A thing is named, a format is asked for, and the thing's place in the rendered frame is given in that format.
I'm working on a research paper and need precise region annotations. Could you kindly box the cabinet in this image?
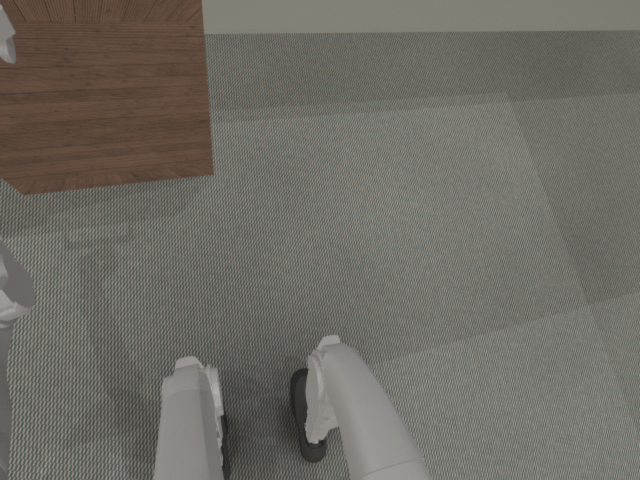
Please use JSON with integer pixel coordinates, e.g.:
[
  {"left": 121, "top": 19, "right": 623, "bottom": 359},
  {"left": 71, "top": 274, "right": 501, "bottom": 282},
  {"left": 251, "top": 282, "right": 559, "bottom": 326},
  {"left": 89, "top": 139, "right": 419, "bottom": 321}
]
[{"left": 0, "top": 0, "right": 214, "bottom": 195}]

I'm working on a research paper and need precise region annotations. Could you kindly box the robot right shin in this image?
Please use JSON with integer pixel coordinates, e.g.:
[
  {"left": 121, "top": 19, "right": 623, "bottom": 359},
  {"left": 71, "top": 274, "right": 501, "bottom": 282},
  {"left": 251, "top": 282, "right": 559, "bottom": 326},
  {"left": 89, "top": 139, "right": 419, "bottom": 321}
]
[{"left": 304, "top": 335, "right": 359, "bottom": 443}]

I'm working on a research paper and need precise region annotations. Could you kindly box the left robot upper arm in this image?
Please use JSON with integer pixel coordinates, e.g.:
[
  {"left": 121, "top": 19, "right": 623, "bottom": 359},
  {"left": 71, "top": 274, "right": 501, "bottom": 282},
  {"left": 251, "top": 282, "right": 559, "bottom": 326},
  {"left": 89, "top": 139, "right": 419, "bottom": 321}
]
[{"left": 0, "top": 240, "right": 35, "bottom": 480}]

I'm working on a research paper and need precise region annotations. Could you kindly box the robot right thigh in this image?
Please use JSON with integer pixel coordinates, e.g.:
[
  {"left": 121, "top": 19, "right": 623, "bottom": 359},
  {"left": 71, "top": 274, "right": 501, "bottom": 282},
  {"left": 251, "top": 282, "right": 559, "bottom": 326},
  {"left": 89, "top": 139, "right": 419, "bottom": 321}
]
[{"left": 307, "top": 343, "right": 432, "bottom": 480}]

